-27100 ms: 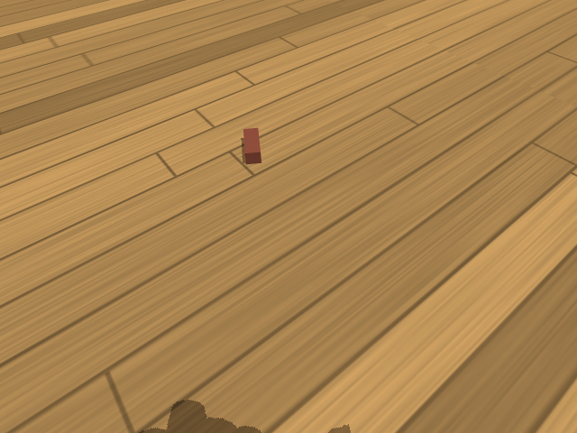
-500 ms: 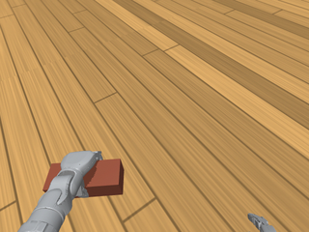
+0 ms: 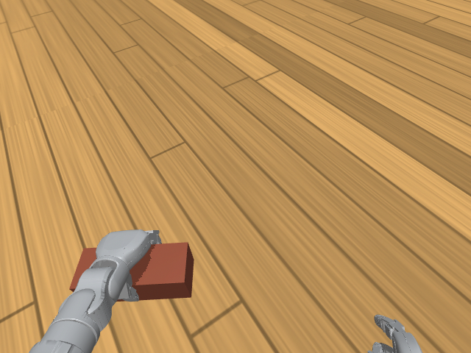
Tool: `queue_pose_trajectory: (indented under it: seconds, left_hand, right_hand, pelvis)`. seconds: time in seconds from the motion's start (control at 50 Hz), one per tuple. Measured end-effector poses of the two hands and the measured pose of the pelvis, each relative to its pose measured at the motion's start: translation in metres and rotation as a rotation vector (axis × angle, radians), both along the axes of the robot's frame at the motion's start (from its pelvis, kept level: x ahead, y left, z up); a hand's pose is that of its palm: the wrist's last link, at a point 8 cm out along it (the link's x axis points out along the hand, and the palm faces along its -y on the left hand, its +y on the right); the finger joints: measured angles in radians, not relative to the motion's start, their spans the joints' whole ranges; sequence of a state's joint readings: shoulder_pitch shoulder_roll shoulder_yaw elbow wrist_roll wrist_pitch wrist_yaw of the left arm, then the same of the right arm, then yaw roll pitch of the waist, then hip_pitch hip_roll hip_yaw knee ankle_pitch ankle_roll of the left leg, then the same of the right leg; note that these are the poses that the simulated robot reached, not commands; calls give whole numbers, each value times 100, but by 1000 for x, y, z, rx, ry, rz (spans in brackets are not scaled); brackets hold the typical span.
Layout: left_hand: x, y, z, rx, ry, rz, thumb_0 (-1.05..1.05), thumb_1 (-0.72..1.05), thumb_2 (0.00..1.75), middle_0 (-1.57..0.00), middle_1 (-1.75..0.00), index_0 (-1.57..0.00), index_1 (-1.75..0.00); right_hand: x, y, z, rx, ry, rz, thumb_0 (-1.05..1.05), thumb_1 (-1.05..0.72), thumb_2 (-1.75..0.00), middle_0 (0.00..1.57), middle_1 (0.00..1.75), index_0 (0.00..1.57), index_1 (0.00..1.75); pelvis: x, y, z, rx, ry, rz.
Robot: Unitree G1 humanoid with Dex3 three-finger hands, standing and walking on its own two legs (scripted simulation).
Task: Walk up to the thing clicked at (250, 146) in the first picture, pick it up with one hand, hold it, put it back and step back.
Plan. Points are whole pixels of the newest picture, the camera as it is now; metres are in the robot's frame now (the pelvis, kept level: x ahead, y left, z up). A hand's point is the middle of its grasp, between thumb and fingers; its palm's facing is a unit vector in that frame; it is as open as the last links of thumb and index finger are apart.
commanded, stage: hold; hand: left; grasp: from above
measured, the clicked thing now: (137, 272) +0.29 +0.22 -0.08
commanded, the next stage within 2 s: crouch in 0.84 s
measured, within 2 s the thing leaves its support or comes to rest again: neither
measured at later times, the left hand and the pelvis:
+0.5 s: hand (131, 266) +0.29 +0.22 -0.04, palm faces -0.48 -0.05 -0.87, open 11.2 cm; pelvis +0.01 +0.00 +0.00, yaw +0 degrees
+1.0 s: hand (127, 264) +0.30 +0.23 -0.04, palm faces -0.47 -0.03 -0.88, open 11.2 cm; pelvis +0.01 +0.01 +0.00, yaw +0 degrees
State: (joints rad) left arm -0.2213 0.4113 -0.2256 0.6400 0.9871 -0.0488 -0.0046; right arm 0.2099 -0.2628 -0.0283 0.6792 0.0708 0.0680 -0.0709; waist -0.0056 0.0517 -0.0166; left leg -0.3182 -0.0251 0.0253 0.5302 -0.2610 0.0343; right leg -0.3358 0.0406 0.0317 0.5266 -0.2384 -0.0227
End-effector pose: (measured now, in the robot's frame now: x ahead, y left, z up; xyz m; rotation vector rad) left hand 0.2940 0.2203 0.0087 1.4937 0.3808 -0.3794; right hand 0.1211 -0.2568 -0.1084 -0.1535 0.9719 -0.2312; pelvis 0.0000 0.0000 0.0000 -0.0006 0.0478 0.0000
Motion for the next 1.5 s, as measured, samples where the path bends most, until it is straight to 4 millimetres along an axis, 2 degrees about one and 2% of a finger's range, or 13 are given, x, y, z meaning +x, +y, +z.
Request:
queue_pose_trajectory:
  seconds: [0.24,0.44,1.08,1.18,1.28,1.38,1.5]
  left_hand:
    - [2,-1,8,-4,-1,-2,-1,-23,76,-54,-82,-57,-74]
    - [4,1,7,-7,18,-1,-1,-23,76,-54,-82,-57,-74]
    - [8,11,3,6,9,4,-1,-22,75,-52,-82,-56,-74]
    - [6,11,-17,8,22,-7,-1,-21,74,-53,-82,-56,-74]
    - [9,11,-55,37,8,-38,-1,-21,74,-53,-81,-57,-74]
    - [21,12,-103,75,-35,-64,-1,-20,73,-53,-81,-56,-73]
    - [40,11,-164,101,-57,-44,-1,-20,73,-52,-81,-56,-74]
  right_hand:
    - [10,2,3,8,-14,5,1,-90,-90,20,29,20,30]
    - [17,4,5,8,-11,10,1,-90,-90,20,29,20,30]
    - [7,7,6,2,12,0,0,-90,-90,20,30,20,30]
    - [2,6,3,-10,28,16,0,-89,-90,20,30,20,30]
    - [-12,-2,-16,-42,77,42,0,-89,-90,21,30,20,30]
    - [-41,-15,-54,-81,147,33,0,-89,-90,21,30,20,30]
    - [-90,-25,-111,-115,255,-10,0,-89,-90,21,30,20,30]
  pelvis:
    - [4,0,3,1,-12,-1]
    - [7,0,4,1,-13,2]
    - [7,6,4,-4,-11,4]
    - [2,5,0,-4,17,13]
    - [-9,4,-22,-12,111,24]
    - [-23,5,-61,-24,227,26]
    - [-41,6,-114,-31,349,24]
